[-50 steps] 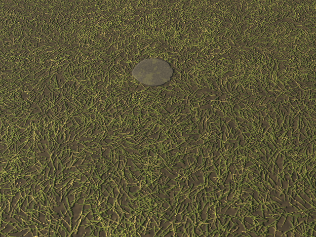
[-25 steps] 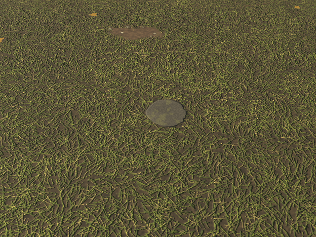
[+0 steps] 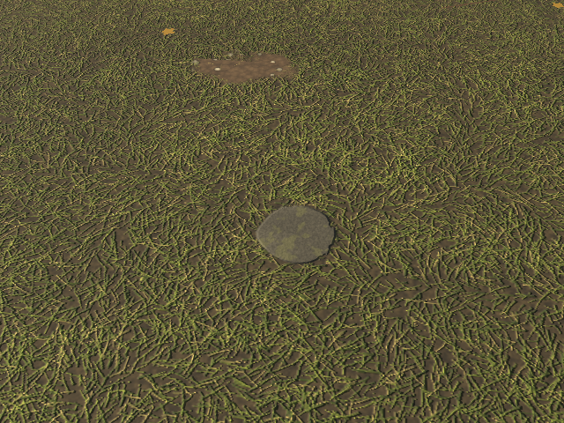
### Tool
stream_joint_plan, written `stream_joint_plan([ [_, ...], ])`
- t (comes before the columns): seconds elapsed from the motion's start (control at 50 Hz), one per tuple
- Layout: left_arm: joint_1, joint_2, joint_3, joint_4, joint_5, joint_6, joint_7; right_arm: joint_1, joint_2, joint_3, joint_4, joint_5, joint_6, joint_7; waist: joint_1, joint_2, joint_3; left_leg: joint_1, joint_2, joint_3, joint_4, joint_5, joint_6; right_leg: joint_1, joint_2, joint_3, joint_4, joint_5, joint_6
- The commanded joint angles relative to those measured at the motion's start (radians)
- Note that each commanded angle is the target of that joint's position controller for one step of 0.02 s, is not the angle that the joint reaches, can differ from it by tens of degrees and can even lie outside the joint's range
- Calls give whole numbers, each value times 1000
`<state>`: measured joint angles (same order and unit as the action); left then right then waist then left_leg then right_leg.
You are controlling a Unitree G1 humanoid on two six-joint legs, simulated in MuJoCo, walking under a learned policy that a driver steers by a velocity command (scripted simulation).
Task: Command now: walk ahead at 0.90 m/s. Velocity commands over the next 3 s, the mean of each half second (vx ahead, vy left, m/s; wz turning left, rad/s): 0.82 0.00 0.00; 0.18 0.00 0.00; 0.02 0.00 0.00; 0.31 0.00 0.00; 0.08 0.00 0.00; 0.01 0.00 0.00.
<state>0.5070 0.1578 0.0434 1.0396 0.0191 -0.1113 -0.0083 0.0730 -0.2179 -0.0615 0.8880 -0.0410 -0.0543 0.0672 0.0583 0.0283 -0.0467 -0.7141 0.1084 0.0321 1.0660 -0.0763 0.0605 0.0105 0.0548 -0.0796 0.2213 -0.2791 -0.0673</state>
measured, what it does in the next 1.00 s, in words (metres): walks ahead: left foot, then right foot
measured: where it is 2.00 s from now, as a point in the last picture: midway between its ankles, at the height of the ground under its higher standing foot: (313, 339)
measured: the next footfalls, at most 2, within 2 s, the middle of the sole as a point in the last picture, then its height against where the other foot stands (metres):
left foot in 0.22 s outside the picture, level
right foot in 0.64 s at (334, 346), level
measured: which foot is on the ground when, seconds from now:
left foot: up 0.00-0.20, down 0.22-0.64, up 0.66-1.00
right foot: down 0.00-0.24, up 0.26-0.62, down 0.64-1.00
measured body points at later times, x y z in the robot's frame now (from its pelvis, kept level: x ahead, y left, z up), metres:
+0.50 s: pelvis +0.41 +0.04 +0.00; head +0.45 +0.04 +0.45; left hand +0.58 +0.28 -0.12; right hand +0.35 -0.21 -0.14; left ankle +0.36 +0.10 -0.74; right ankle +0.55 -0.10 -0.68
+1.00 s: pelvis +0.61 +0.02 -0.01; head +0.62 +0.02 +0.44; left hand +0.64 +0.26 -0.16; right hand +0.66 -0.21 -0.16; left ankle +0.61 +0.16 -0.73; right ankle +0.70 -0.04 -0.74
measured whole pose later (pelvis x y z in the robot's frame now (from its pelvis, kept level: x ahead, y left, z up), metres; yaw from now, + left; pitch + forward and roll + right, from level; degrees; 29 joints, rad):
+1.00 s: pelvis +0.61 +0.02 -0.01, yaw +1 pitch -1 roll +0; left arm 0.27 0.18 0.00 1.01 0.02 -0.03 0.01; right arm 0.21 -0.18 -0.02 1.05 -0.02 0.03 -0.03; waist 0.01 0.02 0.04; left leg -0.29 0.03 -0.02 0.63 -0.35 0.02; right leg -0.31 0.07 -0.09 0.40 -0.08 -0.10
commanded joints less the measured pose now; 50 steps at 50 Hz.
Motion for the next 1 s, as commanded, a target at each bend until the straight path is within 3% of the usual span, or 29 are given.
stream_joint_plan([
  [0.02, 33, 116, 16, -39, -7, -25, 2, -189, -30, 6, -108, 7, 1, 5, -5, -56, 215, -158, -3, 43, -169, 80, -20, -42, -224, 177, -220, 96, -112],
  [0.1, 47, 136, 16, -28, -13, -36, 11, -281, -23, 21, -157, 20, -4, 7, -5, -81, 234, 0, -40, 105, -411, 145, 30, 21, -246, 85, -283, 439, -108],
  [0.14, 35, 164, 17, -23, -9, -35, 10, -253, -40, 19, -162, 23, -5, -8, -33, -104, 186, 109, -101, 142, -468, 93, 76, 111, -254, 29, -188, 855, -94],
  [0.18, 36, 214, 28, -9, 6, -20, 21, -111, -90, 1, -140, 20, -6, -29, -110, -175, 69, 276, -179, 157, -458, -26, 114, 191, -281, 9, 57, 1286, -79],
  [0.2, 20, 244, 38, -7, 17, -5, 30, 75, -131, -17, -91, 22, -8, -42, -194, -201, -26, 452, -204, 138, -459, -95, 131, 173, -292, 6, 276, 1344, -72],
  [0.22, -27, 257, 45, -18, 16, 8, 33, 298, -170, -39, -24, 16, -9, -56, -305, -178, -122, 708, -179, 106, -522, -98, 147, 52, -261, -11, 571, 1216, -63],
  [0.24, -4, 159, 26, -49, 0, 8, 16, 431, -254, -65, 3, -17, -12, -70, -296, -45, -240, 1017, 41, -163, -519, -451, 189, -275, -171, 1, 950, 732, -61],
  [0.26, 51, 66, 9, -79, -41, -16, -7, 409, -280, -76, 13, -17, -15, -52, -184, 216, -350, 1162, 264, -786, -743, -776, 259, -593, 18, 123, 1267, -113, -38],
  [0.28, -58, 149, 25, -114, -43, -25, 0, 308, -241, -70, 10, -6, -17, -39, -168, 122, -227, 1071, 228, -821, -846, -747, 240, -720, -35, 202, 1317, -47, -72],
  [0.3, -156, 159, 25, -139, -37, -27, 4, 247, -167, -53, 15, 0, -29, -38, -152, 13, -83, 915, 213, -639, -838, -577, 227, -749, -90, 177, 1283, 30, -76],
  [0.32, -174, 134, 17, -140, -26, -26, 2, 217, -103, -35, 26, -3, -40, -40, -111, -81, 10, 750, 185, -508, -853, -347, 207, -702, -128, 170, 1208, 53, -71],
  [0.34, -181, 105, 12, -146, -4, -11, -2, 195, -61, -17, 42, -1, -50, -45, -61, -92, 63, 615, 133, -392, -858, -148, 174, -633, -151, 175, 1147, 56, -58],
  [0.36, -126, 79, 6, -136, 9, 9, -9, 196, -49, -5, 53, 3, -59, -50, -15, -58, 70, 533, 135, -315, -857, 75, 177, -564, -156, 166, 1111, 27, -36],
  [0.38, -119, 70, 3, -134, 15, 24, -10, 218, -44, 2, 67, 13, -71, -50, 0, -49, 87, 487, 125, -252, -856, 287, 176, -533, -161, 155, 1067, -6, -15],
  [0.42, -182, 76, 1, -163, 20, 39, -15, 258, -79, 3, 94, 31, -88, -51, 9, -13, 128, 463, 84, -121, -869, 576, 162, -558, -151, 104, 942, 20, 11],
  [0.48, -324, 68, -19, -213, 11, 30, -25, 241, -83, 11, 96, 41, -82, -50, -7, 37, 149, 410, -50, 48, -871, 676, 105, -448, -103, -7, 556, 258, 21],
  [0.54, -395, 75, -30, -217, -2, 22, -20, 332, -109, 11, 121, 52, -81, -54, -65, 51, 94, 535, -20, 29, -845, 667, 76, -365, -50, -40, 376, 479, 8],
  [0.6, -287, 148, -10, -173, 19, 15, 0, 312, -135, 6, 126, 41, -67, -76, -17, 75, 47, 666, 16, 6, -688, 748, 44, -282, -11, -11, 324, 418, -31],
  [0.64, -88, 181, 8, -91, 35, -9, 8, 295, -149, 1, 124, 48, -46, -89, 70, 33, -10, 676, -27, 24, -380, 597, 17, -118, -42, 24, 188, 572, -51],
  [0.66, -21, 260, 25, -74, 49, -15, 11, 381, -103, 9, 116, 57, -37, -93, 49, -110, -107, 547, -105, 61, -71, 141, 0, 66, -247, 163, 312, 1163, -106],
  [0.68, -43, 256, 21, -84, 28, -6, 1, 618, 20, 32, 161, 104, -18, -92, -49, -272, -328, 357, -228, -15, 261, -613, -25, 306, -511, 479, 359, 1550, -307],
  [0.7, -106, 210, 13, -116, -16, 10, -4, 579, -52, 19, 178, 74, -1, -98, -41, -96, -357, 354, -190, -136, 269, -530, -27, 214, -472, 499, 284, 1366, -309],
  [0.72, -211, 167, 2, -132, -26, 20, 4, 459, -72, 11, 149, 47, 6, -94, -52, -72, -203, 307, -156, -125, 232, -470, -35, 67, -426, 427, 211, 1110, -289],
  [0.74, -268, 117, -14, -131, -21, 26, 12, 374, -67, 12, 131, 25, 10, -91, -66, -45, -86, 290, -123, -113, 156, -429, -39, -62, -377, 364, 151, 935, -251],
  [0.76, -262, 93, -26, -119, -19, 27, 20, 325, -69, 8, 122, 10, 22, -87, -70, -48, -30, 337, -103, -116, 77, -396, -42, -163, -336, 303, 113, 899, -207],
  [0.82, -253, 114, -29, -91, -2, 26, 25, 383, -6, 24, 159, 14, 69, -83, -118, -85, -49, 507, -107, -75, -76, -369, -57, -301, -280, 211, 65, 767, -166],
  [0.88, -247, 142, -24, -80, 8, 34, 20, 321, -9, 29, 160, 19, 90, -95, -105, -116, -40, 510, -98, -49, -256, -349, -55, -313, -252, 197, 28, 460, -137],
  [0.94, -242, 158, -16, -72, 4, 61, 21, 264, -25, 32, 161, 21, 95, -99, -81, -145, -6, 519, -96, -30, -360, -296, -50, -352, -240, 233, -37, 14, -114],
  [1.0, -255, 156, -13, -66, -11, 88, 27, 283, -8, 41, 184, 20, 83, -99, -94, -111, 52, 594, -101, -5, -539, -209, -32, -424, -232, 255, -55, -216, -69],
])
